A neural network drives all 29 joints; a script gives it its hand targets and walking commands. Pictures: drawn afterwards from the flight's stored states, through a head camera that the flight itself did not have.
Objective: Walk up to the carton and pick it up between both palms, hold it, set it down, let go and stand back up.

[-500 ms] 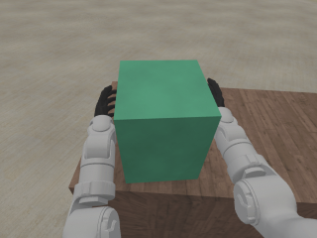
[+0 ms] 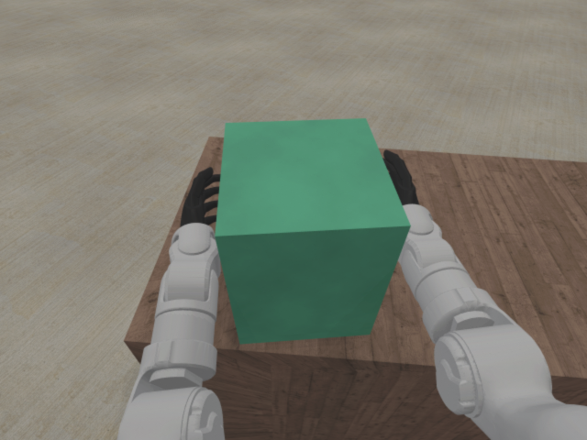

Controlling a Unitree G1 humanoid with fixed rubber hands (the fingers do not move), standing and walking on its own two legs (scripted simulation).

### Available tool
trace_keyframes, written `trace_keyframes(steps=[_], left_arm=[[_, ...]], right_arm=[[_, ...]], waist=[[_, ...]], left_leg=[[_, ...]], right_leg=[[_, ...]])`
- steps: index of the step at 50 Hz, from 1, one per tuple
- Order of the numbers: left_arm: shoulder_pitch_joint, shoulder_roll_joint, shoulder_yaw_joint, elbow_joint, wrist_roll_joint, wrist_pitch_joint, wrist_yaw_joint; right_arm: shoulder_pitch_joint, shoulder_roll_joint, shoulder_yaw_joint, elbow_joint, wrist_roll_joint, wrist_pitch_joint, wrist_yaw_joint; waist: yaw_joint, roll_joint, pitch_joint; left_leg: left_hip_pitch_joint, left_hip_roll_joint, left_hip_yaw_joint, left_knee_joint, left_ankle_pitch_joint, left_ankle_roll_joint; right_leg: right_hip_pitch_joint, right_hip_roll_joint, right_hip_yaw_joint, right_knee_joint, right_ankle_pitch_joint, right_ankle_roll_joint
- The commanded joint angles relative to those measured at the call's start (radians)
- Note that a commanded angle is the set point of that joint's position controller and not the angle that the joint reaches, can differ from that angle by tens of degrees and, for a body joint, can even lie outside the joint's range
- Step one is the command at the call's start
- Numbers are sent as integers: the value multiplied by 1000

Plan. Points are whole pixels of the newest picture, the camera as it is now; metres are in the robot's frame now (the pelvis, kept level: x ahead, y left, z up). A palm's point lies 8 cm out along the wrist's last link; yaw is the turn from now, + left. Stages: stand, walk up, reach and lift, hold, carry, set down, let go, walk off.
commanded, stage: set down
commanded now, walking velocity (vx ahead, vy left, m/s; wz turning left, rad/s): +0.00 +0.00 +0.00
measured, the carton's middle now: (301, 234) +0.38 +0.01 +0.08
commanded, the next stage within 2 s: none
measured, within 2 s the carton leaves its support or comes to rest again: rests again in 0.76 s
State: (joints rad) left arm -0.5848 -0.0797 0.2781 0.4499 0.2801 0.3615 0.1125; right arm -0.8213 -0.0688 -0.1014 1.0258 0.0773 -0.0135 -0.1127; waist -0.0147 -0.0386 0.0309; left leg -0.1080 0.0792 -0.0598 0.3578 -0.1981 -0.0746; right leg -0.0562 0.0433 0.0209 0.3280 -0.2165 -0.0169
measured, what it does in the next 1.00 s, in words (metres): stands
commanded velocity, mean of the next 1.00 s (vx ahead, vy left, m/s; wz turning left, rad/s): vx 0.00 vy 0.00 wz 0.00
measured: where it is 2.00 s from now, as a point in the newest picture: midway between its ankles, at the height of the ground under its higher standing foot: outside the picture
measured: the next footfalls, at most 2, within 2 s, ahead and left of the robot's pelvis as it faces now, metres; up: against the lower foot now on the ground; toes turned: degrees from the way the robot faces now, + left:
none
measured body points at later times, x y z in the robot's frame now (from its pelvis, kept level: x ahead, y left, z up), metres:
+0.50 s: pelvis +0.00 +0.00 +0.00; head +0.02 +0.02 +0.45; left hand +0.39 +0.15 +0.08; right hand +0.42 -0.14 +0.10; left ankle +0.00 +0.17 -0.75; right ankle -0.02 -0.11 -0.75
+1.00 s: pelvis +0.01 +0.00 +0.00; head +0.03 +0.02 +0.45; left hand +0.39 +0.15 +0.07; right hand +0.42 -0.14 +0.09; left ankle +0.00 +0.17 -0.75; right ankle -0.02 -0.11 -0.75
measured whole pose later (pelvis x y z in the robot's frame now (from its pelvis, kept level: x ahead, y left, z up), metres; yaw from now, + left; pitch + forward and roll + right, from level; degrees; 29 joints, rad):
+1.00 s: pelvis +0.01 +0.00 +0.00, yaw +0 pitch +0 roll -1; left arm -0.49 -0.11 0.28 0.46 0.28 0.20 0.13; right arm -0.75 -0.05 -0.10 1.03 0.03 -0.15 -0.09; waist -0.01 -0.04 0.03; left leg -0.17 0.08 -0.06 0.36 -0.20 -0.08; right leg -0.12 0.05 0.02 0.33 -0.22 -0.02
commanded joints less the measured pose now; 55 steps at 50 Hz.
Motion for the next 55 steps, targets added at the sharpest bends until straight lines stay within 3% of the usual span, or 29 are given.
trace_keyframes(steps=[1, 11, 55], left_arm=[[-572, -600, -302, -128, 28, -80, -70], [-533, -614, -328, -144, 25, -127, -62], [-386, -576, -274, -48, 86, -239, -67]], right_arm=[[-552, 431, 143, -219, -68, -84, 197], [-523, 451, 169, -256, -73, -120, 187], [-375, 397, 60, -148, -168, -219, 205]], waist=[[55, 78, -475], [58, 78, -534], [46, 93, -455]], left_leg=[[266, -65, 112, 10, 496, 15], [228, -70, 111, 23, 524, 11], [204, -51, 128, 10, 511, 15]], right_leg=[[-102, 29, -122, -36, 426, 46], [-62, 19, -112, -9, 539, 50], [-152, 11, -126, -38, 437, 24]])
